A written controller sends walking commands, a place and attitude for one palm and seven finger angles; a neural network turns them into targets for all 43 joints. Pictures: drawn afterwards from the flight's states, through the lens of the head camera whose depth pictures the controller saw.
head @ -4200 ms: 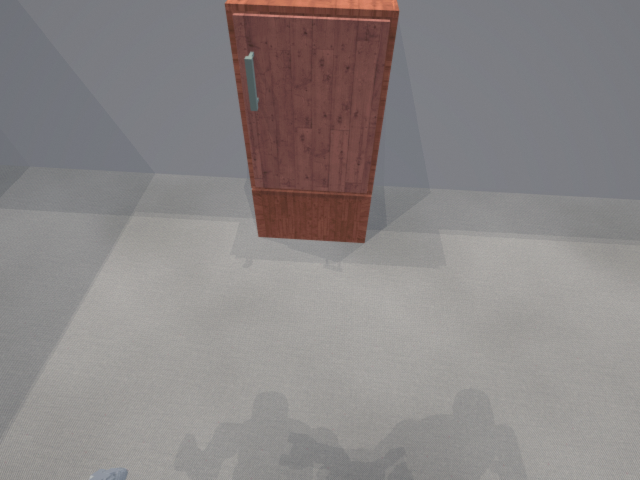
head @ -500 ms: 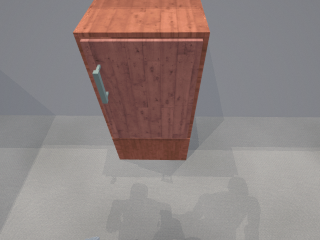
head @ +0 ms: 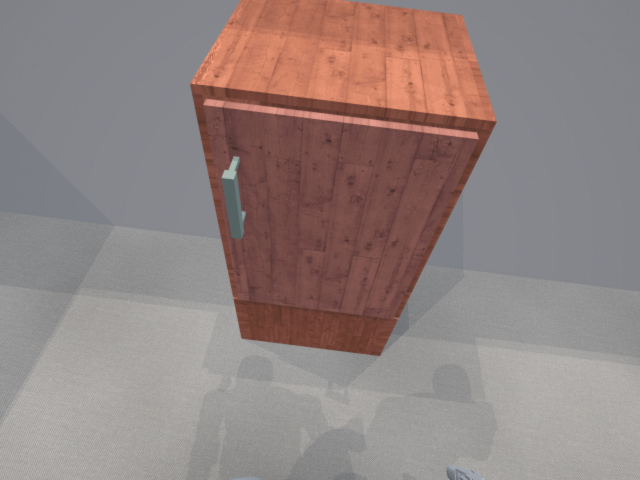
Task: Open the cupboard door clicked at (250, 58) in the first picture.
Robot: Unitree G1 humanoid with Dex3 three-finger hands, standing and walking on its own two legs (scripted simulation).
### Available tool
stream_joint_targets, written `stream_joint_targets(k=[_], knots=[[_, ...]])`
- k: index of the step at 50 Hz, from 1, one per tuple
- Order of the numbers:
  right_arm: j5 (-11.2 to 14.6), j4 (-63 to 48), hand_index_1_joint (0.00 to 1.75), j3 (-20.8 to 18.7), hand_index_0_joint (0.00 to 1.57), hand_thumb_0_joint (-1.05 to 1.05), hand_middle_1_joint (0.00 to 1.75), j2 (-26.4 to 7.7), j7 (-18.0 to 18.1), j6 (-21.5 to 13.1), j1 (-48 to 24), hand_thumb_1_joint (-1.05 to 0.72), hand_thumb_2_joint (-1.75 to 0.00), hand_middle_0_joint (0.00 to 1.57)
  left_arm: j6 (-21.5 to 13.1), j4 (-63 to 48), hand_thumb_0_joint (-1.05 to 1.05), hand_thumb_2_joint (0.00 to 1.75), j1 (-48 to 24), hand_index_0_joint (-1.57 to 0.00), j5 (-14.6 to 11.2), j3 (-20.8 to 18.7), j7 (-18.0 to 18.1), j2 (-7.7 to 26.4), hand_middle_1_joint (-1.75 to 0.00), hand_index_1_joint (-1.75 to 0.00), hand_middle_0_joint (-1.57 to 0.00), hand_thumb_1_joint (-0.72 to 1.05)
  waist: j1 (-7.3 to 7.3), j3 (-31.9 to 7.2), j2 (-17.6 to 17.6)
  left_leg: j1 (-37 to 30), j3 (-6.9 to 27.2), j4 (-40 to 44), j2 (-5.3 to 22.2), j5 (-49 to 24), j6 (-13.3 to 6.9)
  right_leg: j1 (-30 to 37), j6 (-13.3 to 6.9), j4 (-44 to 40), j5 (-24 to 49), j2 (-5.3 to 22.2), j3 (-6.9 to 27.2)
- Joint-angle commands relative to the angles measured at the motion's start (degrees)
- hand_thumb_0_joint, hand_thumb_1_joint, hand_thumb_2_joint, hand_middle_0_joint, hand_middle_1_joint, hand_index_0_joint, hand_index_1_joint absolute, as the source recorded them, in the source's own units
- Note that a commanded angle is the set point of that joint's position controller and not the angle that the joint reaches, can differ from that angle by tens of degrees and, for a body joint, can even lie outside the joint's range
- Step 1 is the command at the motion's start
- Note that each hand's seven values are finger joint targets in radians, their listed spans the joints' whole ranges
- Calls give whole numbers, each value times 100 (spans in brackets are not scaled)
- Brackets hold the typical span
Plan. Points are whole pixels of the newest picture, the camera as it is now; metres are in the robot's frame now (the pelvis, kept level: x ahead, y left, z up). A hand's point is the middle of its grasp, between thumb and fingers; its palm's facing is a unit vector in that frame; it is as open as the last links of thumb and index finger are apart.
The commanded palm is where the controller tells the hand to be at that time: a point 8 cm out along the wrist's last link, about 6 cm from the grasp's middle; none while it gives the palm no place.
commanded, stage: come to a stop and stand still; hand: left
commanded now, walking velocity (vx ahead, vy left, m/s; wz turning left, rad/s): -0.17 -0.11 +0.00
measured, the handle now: (236, 199) +0.55 +0.21 -0.04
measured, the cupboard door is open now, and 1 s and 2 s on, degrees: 0 0 0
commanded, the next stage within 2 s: look again from close up in 0.76 s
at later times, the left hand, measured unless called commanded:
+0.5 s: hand out of the picture +0.01 +0.12 -0.17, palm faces +0.04 -0.98 -0.20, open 7.3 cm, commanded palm none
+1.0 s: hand out of the picture -0.07 +0.10 -0.18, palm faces +0.05 -0.99 -0.16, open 7.4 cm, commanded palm none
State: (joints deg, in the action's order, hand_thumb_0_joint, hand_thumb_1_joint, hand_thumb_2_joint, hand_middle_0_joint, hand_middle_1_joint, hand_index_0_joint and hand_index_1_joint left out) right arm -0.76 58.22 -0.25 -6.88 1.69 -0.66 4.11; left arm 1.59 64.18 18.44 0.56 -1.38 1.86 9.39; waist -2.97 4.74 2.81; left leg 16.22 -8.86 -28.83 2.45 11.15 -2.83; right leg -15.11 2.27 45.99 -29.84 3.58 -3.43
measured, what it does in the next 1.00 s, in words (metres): steps on the spot: right foot, then left foot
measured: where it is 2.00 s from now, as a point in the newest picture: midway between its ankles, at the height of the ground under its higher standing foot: outside the picture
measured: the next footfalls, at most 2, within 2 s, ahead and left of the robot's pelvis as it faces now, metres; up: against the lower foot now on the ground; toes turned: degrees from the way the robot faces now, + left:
right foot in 0.26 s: +0.10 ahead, -0.13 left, +0.00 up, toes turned +5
left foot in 0.50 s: +0.01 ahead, +0.08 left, +0.00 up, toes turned +5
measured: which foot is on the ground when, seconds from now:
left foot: down 0.00-0.28, up 0.30-0.48, down 0.50-1.00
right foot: up 0.00-0.24, down 0.26-1.00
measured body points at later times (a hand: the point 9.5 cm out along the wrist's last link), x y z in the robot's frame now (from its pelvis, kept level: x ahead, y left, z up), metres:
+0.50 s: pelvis -0.04 -0.06 +0.00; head -0.03 -0.07 +0.45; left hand +0.01 +0.17 -0.15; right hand -0.05 -0.30 -0.16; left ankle -0.05 +0.07 -0.74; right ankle -0.02 -0.16 -0.74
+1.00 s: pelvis -0.05 -0.05 +0.00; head -0.05 -0.05 +0.45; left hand -0.07 +0.16 -0.16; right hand -0.05 -0.27 -0.16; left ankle -0.05 +0.07 -0.74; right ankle -0.02 -0.16 -0.74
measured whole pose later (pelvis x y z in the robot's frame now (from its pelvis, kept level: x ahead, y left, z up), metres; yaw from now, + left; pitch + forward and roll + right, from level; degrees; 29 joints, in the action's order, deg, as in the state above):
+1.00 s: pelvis -0.05 -0.05 +0.00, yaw +1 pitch -1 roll -1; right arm -1.3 61.1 -0.4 -8.5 0.6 0.1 17.9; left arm -1.2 64.2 19.3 0.8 -0.1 1.8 6.3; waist 0.6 1.2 -1.9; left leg 14.3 -0.7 -32.6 2.6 16.6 0.7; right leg -14.4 -1.2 28.9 -13.2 0.5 -6.0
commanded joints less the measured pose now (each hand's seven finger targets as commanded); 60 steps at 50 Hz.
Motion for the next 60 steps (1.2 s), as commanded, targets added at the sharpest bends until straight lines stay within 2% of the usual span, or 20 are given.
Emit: stream_joint_targets(k=[1,4,8,11,13,14,15,17,22,24,25,26,28,34,42,43,44,46,50,60], knots=[[17,-109,30,-436,20,0,30,-1324,151,109,658,-90,-90,20,73,-427,0,90,339,-20,57,-193,31,451,-30,-30,-20,90,333,-934,-878,-1272,1208,751,1859,-4189,-847,-911,23,1181,81,17,321],[-24,-215,30,-476,20,0,30,-1175,102,126,489,-90,-90,20,145,-619,0,90,268,-20,67,-260,14,353,-30,-30,-20,90,271,-908,-933,-664,1104,955,1726,-2644,-769,-824,5,1287,306,-24,340],[-75,-301,30,-506,20,0,30,-1201,12,150,290,-90,-90,20,100,-747,0,90,307,-20,78,-211,-17,219,-30,-30,-20,90,229,-732,-1310,-14,1286,1245,1644,-346,-616,-167,-116,-78,441,18,97],[-31,-259,30,-483,20,0,30,-1083,-56,201,433,-90,-90,20,-9,-625,0,90,653,-20,113,-210,-11,372,-30,-30,-20,90,54,-541,-754,749,1028,760,1089,997,-156,843,-152,-1888,1453,-47,-21],[42,-403,30,-339,20,0,30,-459,-137,278,586,-90,-90,20,-102,-864,0,90,33,-20,154,-227,13,1108,-30,-30,-20,90,292,-116,1162,829,399,-748,89,1562,396,-327,-800,-3605,164,1533,1954],[15,-436,30,-367,20,0,30,-657,-150,334,420,-90,-90,20,-98,-1003,0,90,-249,-20,124,-242,12,1211,-30,-30,-20,90,160,-111,1102,480,685,-1457,91,1691,334,-1048,-1041,-3910,-569,1641,2097],[-6,-403,30,-360,20,0,30,-636,-145,364,425,-90,-90,20,-110,-1010,0,90,-467,-20,134,-237,34,1108,-30,-30,-20,90,255,92,1174,456,829,-1741,92,1555,285,-1268,-1052,-3905,-527,1451,2084],[-11,-97,30,-339,20,0,30,-634,-141,323,924,-90,-90,20,-127,-996,0,90,-818,-20,110,-195,19,925,-30,-30,-20,90,464,82,719,383,823,-1979,80,1121,263,-965,-989,-3504,419,1051,1307],[-14,170,30,-201,20,0,30,-476,-44,184,1338,-90,-90,20,-171,-711,0,90,-430,-20,34,-168,5,763,-30,-30,-20,90,348,-173,322,-99,716,-357,128,763,363,-111,-937,-2894,1690,857,915],[-13,336,30,-132,20,0,30,-553,0,62,1552,-90,-90,20,-181,-550,0,90,-309,-20,-38,-110,-12,600,-30,-30,-20,90,312,-292,-336,-659,1138,661,346,-447,261,-135,-606,-2558,1863,497,710],[-14,338,30,-128,20,0,30,-702,18,29,1493,-90,-90,20,-169,-554,0,90,-255,-20,-47,-90,-29,524,-30,-30,-20,90,209,-262,-476,-482,1388,846,622,-580,178,89,-437,-2524,1823,264,524],[-28,370,30,-123,20,0,30,-783,48,4,1484,-90,-90,20,-195,-504,0,90,-238,-20,-54,-96,-36,479,-30,-30,-20,90,167,-345,-400,-310,1344,786,642,-585,177,356,-376,-2567,2085,207,526],[-9,496,30,-88,20,0,30,-682,43,-33,1444,-90,-90,20,-160,-352,0,90,-291,-20,-56,-96,-24,546,-30,-30,-20,90,148,-419,-992,-86,1320,1075,598,-431,194,822,-341,-2408,2233,209,351],[-7,602,30,-88,20,0,30,-523,44,37,1639,-90,-90,20,-173,-164,0,90,-185,-20,-33,-46,-23,500,-30,-30,-20,90,230,-36,-325,-94,1095,1133,334,360,251,552,-371,-2897,1490,283,564],[-12,621,30,-73,20,0,30,-434,46,42,1816,-90,-90,20,-204,-95,0,90,48,-20,-10,-35,-7,368,-30,-30,-20,90,312,-8,-161,-346,968,995,268,269,230,169,-374,-3035,1200,292,641],[5,252,30,-90,20,0,30,-658,-39,-84,1080,-90,-90,20,-384,36,0,90,629,-20,83,18,235,531,-30,-30,-20,90,-12,67,-127,142,666,-315,246,373,429,423,-182,-2716,3820,690,943],[26,75,30,-76,20,0,30,-358,-60,6,1542,-90,-90,20,-446,-195,0,90,362,-20,52,-6,176,829,-30,-30,-20,90,419,-574,-122,-79,819,-545,80,1087,360,335,-577,-2979,2243,1072,1255],[-23,27,30,-65,20,0,30,-382,-115,40,1794,-90,-90,20,-453,-417,0,90,-49,-20,72,-50,106,761,-30,-30,-20,90,546,-473,14,-382,746,-528,53,829,258,-360,-770,-3081,376,867,1008],[-43,-21,30,-25,20,0,30,-469,-82,-80,1851,-90,-90,20,-348,-438,0,90,31,-20,57,1,47,421,-30,-30,-20,90,426,119,-761,105,1207,542,306,428,123,-382,-521,-2367,698,242,415],[-21,6,30,9,20,0,30,-750,-13,-180,1656,-90,-90,20,-304,-360,0,90,215,-20,38,52,1,411,-30,-30,-20,90,226,76,-447,307,1397,1084,345,277,47,449,-374,-2138,1820,233,268]])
